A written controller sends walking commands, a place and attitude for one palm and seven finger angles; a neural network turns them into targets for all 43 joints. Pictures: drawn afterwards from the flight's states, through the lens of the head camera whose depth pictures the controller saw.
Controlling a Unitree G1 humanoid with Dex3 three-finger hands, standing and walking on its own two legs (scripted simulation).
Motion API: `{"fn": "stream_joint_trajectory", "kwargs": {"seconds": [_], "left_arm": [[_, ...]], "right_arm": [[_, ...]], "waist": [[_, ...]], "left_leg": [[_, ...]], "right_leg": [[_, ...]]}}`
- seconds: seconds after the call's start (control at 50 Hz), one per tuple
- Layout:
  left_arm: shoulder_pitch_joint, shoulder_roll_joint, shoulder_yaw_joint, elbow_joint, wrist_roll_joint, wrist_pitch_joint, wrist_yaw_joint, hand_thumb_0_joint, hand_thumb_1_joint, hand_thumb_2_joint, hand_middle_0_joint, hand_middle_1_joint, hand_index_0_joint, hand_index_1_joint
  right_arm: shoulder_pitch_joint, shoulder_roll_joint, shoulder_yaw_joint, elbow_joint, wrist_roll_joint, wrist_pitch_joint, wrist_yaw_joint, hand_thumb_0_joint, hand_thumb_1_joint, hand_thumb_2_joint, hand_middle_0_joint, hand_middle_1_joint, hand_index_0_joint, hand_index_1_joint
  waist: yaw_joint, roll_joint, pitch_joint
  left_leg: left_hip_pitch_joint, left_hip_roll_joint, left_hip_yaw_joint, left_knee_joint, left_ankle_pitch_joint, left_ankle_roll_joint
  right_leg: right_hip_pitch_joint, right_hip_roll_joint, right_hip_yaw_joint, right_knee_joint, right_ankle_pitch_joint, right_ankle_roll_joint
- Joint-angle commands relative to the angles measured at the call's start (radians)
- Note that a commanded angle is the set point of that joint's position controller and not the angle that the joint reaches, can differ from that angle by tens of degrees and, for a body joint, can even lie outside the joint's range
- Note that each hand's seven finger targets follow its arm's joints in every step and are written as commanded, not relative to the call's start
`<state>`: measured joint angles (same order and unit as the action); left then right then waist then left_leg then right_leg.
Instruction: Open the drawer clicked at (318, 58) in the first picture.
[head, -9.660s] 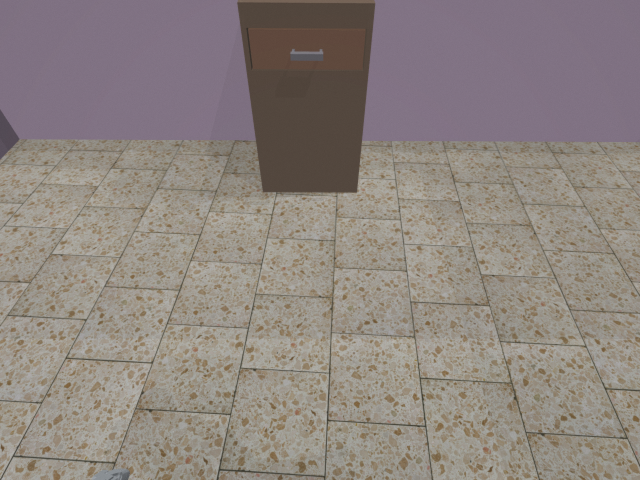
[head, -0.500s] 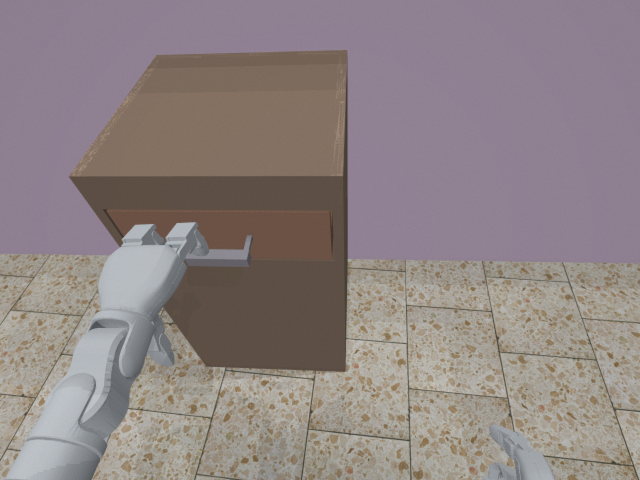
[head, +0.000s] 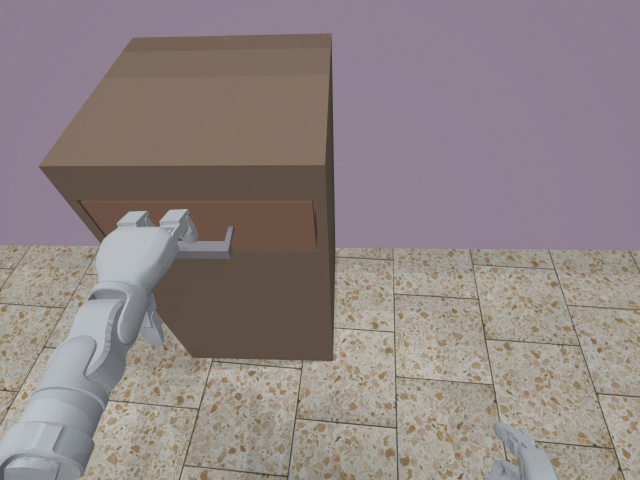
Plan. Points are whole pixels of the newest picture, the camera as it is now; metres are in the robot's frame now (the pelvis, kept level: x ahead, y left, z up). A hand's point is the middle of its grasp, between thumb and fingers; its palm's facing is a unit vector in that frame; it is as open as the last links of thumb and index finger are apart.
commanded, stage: move the hooked fingers above the handle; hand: left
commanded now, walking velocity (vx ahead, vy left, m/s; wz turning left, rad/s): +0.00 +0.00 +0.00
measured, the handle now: (201, 240) +0.50 +0.29 -0.09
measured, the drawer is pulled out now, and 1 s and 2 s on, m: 0.00 0.00 0.00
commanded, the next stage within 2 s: lower the fingers behind the handle in 1.78 s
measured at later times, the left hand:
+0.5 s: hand (174, 260) +0.39 +0.26 +0.01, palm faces -0.06 -0.04 -1.00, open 13.9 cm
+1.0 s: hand (186, 246) +0.44 +0.28 -0.03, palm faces -0.08 -0.02 -1.00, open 13.9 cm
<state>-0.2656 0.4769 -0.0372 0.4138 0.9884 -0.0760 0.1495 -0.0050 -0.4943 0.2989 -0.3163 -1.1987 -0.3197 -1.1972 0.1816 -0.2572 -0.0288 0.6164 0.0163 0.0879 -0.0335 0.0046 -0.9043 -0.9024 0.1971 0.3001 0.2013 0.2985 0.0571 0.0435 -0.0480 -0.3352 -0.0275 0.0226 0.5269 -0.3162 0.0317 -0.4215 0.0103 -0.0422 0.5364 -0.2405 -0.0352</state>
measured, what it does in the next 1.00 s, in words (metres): stands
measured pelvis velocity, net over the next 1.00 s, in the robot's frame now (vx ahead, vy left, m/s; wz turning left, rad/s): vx -0.01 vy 0.02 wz -0.03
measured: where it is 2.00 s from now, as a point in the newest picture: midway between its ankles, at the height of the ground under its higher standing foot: outside the picture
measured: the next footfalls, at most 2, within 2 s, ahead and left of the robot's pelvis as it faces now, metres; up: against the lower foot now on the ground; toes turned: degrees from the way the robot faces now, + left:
none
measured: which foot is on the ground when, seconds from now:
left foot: down 0.00-1.00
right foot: down 0.00-1.00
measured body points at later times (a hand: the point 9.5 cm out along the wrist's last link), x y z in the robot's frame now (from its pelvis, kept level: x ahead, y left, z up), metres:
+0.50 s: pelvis +0.00 +0.00 -0.01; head +0.06 -0.01 +0.43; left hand +0.39 +0.26 +0.07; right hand +0.09 -0.27 -0.14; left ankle -0.04 +0.10 -0.73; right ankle +0.01 -0.10 -0.73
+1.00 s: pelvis -0.01 +0.02 -0.03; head +0.09 +0.02 +0.40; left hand +0.44 +0.28 +0.03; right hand +0.01 -0.26 -0.16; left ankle -0.04 +0.10 -0.73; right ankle +0.01 -0.10 -0.73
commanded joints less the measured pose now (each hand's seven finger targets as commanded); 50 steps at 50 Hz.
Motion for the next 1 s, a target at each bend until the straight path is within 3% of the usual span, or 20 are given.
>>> {"fn": "stream_joint_trajectory", "kwargs": {"seconds": [0.0, 0.06, 0.14, 0.16, 0.22, 0.28, 0.32, 0.36, 0.42, 0.46, 0.56, 0.66, 0.68, 0.74, 0.78, 0.82, 0.88, 0.92, 0.94, 0.98], "left_arm": [[-0.341, 0.243, 0.134, -0.140, 0.000, -0.021, 0.059, 0.000, -0.500, 0.300, -0.300, -1.200, -0.300, -1.200], [-0.357, 0.232, 0.127, -0.111, 0.001, -0.029, 0.074, 0.000, -0.500, 0.300, -0.300, -1.200, -0.300, -1.200], [-0.369, 0.272, 0.169, -0.065, 0.013, -0.035, 0.101, 0.000, -0.500, 0.300, -0.300, -1.200, -0.300, -1.200], [-0.365, 0.254, 0.155, -0.060, 0.012, -0.037, 0.107, 0.000, -0.500, 0.300, -0.300, -1.200, -0.300, -1.200], [-0.380, 0.278, 0.177, 0.002, 0.018, -0.034, 0.121, 0.000, -0.500, 0.300, -0.300, -1.200, -0.300, -1.200], [-0.437, 0.298, 0.181, 0.034, 0.034, -0.045, 0.135, 0.000, -0.500, 0.300, -0.300, -1.200, -0.300, -1.200], [-0.491, 0.261, 0.146, 0.041, 0.040, -0.051, 0.139, 0.000, -0.500, 0.300, -0.300, -1.200, -0.300, -1.200], [-0.491, 0.251, 0.137, 0.060, 0.042, -0.062, 0.146, 0.000, -0.500, 0.300, -0.300, -1.200, -0.300, -1.200], [-0.489, 0.288, 0.176, 0.137, 0.046, -0.067, 0.155, 0.000, -0.500, 0.300, -0.300, -1.200, -0.300, -1.200], [-0.530, 0.275, 0.156, 0.166, 0.055, -0.073, 0.163, 0.000, -0.500, 0.300, -0.300, -1.200, -0.300, -1.200], [-0.597, 0.310, 0.170, 0.236, 0.075, -0.085, 0.184, 0.000, -0.500, 0.300, -0.300, -1.200, -0.300, -1.200], [-0.708, 0.286, 0.128, 0.294, 0.082, -0.099, 0.195, 0.000, -0.500, 0.300, -0.300, -1.200, -0.300, -1.200], [-0.708, 0.305, 0.143, 0.303, 0.087, -0.102, 0.198, 0.000, -0.500, 0.300, -0.300, -1.200, -0.300, -1.200], [-0.745, 0.327, 0.157, 0.315, 0.094, -0.111, 0.214, 0.000, -0.500, 0.300, -0.300, -1.200, -0.300, -1.200], [-0.750, 0.278, 0.117, 0.369, 0.092, -0.101, 0.220, 0.000, -0.500, 0.300, -0.300, -1.200, -0.300, -1.200], [-0.770, 0.335, 0.157, 0.405, 0.093, -0.092, 0.227, 0.000, -0.500, 0.300, -0.300, -1.200, -0.300, -1.200], [-0.821, 0.364, 0.156, 0.428, 0.103, -0.084, 0.233, 0.000, -0.500, 0.300, -0.300, -1.200, -0.300, -1.200], [-0.830, 0.402, 0.185, 0.427, 0.103, -0.088, 0.233, 0.000, -0.500, 0.300, -0.300, -1.200, -0.300, -1.200], [-0.815, 0.404, 0.186, 0.435, 0.106, -0.089, 0.231, 0.000, -0.500, 0.300, -0.300, -1.200, -0.300, -1.200], [-0.829, 0.350, 0.147, 0.437, 0.106, -0.096, 0.229, 0.000, -0.500, 0.300, -0.300, -1.200, -0.300, -1.200]], "right_arm": [[-0.008, -0.117, -0.053, -0.116, 0.002, -0.028, -0.006, 0.000, -0.900, -0.900, 0.200, 0.300, 0.200, 0.300], [0.009, -0.120, -0.057, -0.116, 0.003, -0.024, -0.004, 0.000, -0.900, -0.900, 0.200, 0.300, 0.200, 0.300], [0.037, -0.128, -0.067, -0.106, 0.002, -0.017, -0.002, 0.000, -0.900, -0.900, 0.200, 0.300, 0.200, 0.300], [0.042, -0.126, -0.069, -0.106, 0.001, -0.017, -0.001, 0.000, -0.900, -0.900, 0.200, 0.300, 0.200, 0.300], [0.054, -0.133, -0.071, -0.099, 0.002, -0.011, -0.004, 0.000, -0.900, -0.900, 0.200, 0.300, 0.200, 0.300], [0.076, -0.137, -0.076, -0.088, 0.001, -0.012, -0.005, 0.000, -0.900, -0.900, 0.200, 0.300, 0.200, 0.300], [0.091, -0.136, -0.078, -0.084, -0.003, -0.010, -0.003, 0.000, -0.900, -0.900, 0.200, 0.300, 0.200, 0.300], [0.106, -0.135, -0.083, -0.078, -0.004, -0.011, -0.001, 0.000, -0.900, -0.900, 0.200, 0.300, 0.200, 0.300], [0.119, -0.143, -0.082, -0.067, -0.007, -0.004, -0.002, 0.000, -0.900, -0.900, 0.200, 0.300, 0.200, 0.300], [0.130, -0.141, -0.083, -0.062, -0.007, -0.004, 0.000, 0.000, -0.900, -0.900, 0.200, 0.300, 0.200, 0.300], [0.154, -0.145, -0.082, -0.057, -0.013, 0.003, -0.001, 0.000, -0.900, -0.900, 0.200, 0.300, 0.200, 0.300], [0.189, -0.153, -0.085, -0.040, -0.018, 0.001, 0.001, 0.000, -0.900, -0.900, 0.200, 0.300, 0.200, 0.300], [0.196, -0.155, -0.085, -0.039, -0.021, 0.003, 0.002, 0.000, -0.900, -0.900, 0.200, 0.300, 0.200, 0.300], [0.215, -0.160, -0.086, -0.029, -0.030, 0.009, 0.004, 0.000, -0.900, -0.900, 0.200, 0.300, 0.200, 0.300], [0.223, -0.158, -0.084, -0.021, -0.030, 0.010, 0.008, 0.000, -0.900, -0.900, 0.200, 0.300, 0.200, 0.300], [0.233, -0.172, -0.079, -0.013, -0.035, 0.016, 0.009, 0.000, -0.900, -0.900, 0.200, 0.300, 0.200, 0.300], [0.249, -0.178, -0.077, -0.011, -0.036, 0.019, 0.009, 0.000, -0.900, -0.900, 0.200, 0.300, 0.200, 0.300], [0.256, -0.184, -0.076, -0.006, -0.044, 0.023, 0.010, 0.000, -0.900, -0.900, 0.200, 0.300, 0.200, 0.300], [0.265, -0.183, -0.077, -0.006, -0.044, 0.026, 0.010, 0.000, -0.900, -0.900, 0.200, 0.300, 0.200, 0.300], [0.277, -0.180, -0.081, -0.001, -0.046, 0.027, 0.013, 0.000, -0.900, -0.900, 0.200, 0.300, 0.200, 0.300]], "waist": [[-0.023, -0.022, -0.326], [-0.029, -0.019, -0.327], [-0.032, -0.034, -0.351], [-0.032, -0.025, -0.364], [-0.038, -0.051, -0.343], [-0.047, -0.020, -0.361], [-0.065, -0.017, -0.383], [-0.066, 0.001, -0.402], [-0.068, -0.049, -0.384], [-0.075, -0.020, -0.372], [-0.084, -0.009, -0.403], [-0.125, -0.004, -0.404], [-0.113, 0.013, -0.429], [-0.121, 0.023, -0.478], [-0.138, 0.023, -0.434], [-0.135, -0.001, -0.438], [-0.149, 0.010, -0.471], [-0.139, 0.030, -0.506], [-0.136, 0.041, -0.533], [-0.151, 0.062, -0.534]], "left_leg": [[-0.007, -0.014, 0.002, -0.014, 0.345, 0.010], [-0.027, -0.012, 0.001, -0.006, 0.340, 0.012], [-0.047, -0.008, 0.001, 0.009, 0.355, 0.013], [-0.045, -0.008, 0.005, 0.014, 0.362, 0.014], [-0.091, -0.010, 0.006, 0.017, 0.331, 0.016], [-0.089, -0.008, 0.009, 0.030, 0.323, 0.017], [-0.079, -0.007, 0.002, 0.043, 0.337, 0.017], [-0.065, -0.005, 0.002, 0.053, 0.344, 0.017], [-0.120, -0.008, 0.002, 0.064, 0.333, 0.019], [-0.128, -0.007, 0.006, 0.071, 0.319, 0.019], [-0.156, -0.007, 0.003, 0.094, 0.298, 0.019], [-0.164, -0.001, -0.010, 0.127, 0.277, 0.018], [-0.164, -0.003, -0.010, 0.132, 0.282, 0.017], [-0.154, 0.002, -0.023, 0.156, 0.321, 0.013], [-0.172, 0.004, -0.020, 0.165, 0.302, 0.012], [-0.209, 0.004, -0.028, 0.173, 0.290, 0.013], [-0.230, 0.003, -0.025, 0.189, 0.267, 0.016], [-0.234, 0.003, -0.025, 0.203, 0.301, 0.016], [-0.222, 0.005, -0.027, 0.212, 0.321, 0.013], [-0.193, 0.015, -0.037, 0.224, 0.360, 0.005]], "right_leg": [[0.233, -0.003, 0.057, -0.008, 0.294, -0.014], [0.216, -0.001, 0.056, 0.002, 0.288, -0.015], [0.211, 0.002, 0.057, 0.020, 0.306, -0.014], [0.211, 0.002, 0.059, 0.023, 0.317, -0.013], [0.206, 0.004, 0.063, 0.025, 0.302, -0.012], [0.176, 0.005, 0.061, 0.036, 0.282, -0.014], [0.153, 0.008, 0.056, 0.045, 0.280, -0.015], [0.136, 0.010, 0.054, 0.052, 0.277, -0.015], [0.136, 0.012, 0.056, 0.060, 0.288, -0.013], [0.106, 0.011, 0.054, 0.067, 0.273, -0.014], [0.073, 0.014, 0.053, 0.088, 0.244, -0.015], [-0.019, 0.018, 0.044, 0.105, 0.197, -0.013], [-0.019, 0.019, 0.044, 0.114, 0.193, -0.015], [-0.044, 0.022, 0.039, 0.138, 0.204, -0.015], [-0.087, 0.024, 0.033, 0.137, 0.184, -0.015], [-0.089, 0.026, 0.033, 0.150, 0.176, -0.016], [-0.100, 0.024, 0.037, 0.161, 0.166, -0.011], [-0.087, 0.025, 0.040, 0.176, 0.197, -0.014], [-0.093, 0.026, 0.039, 0.188, 0.207, -0.012], [-0.140, 0.030, 0.029, 0.196, 0.203, -0.013]]}}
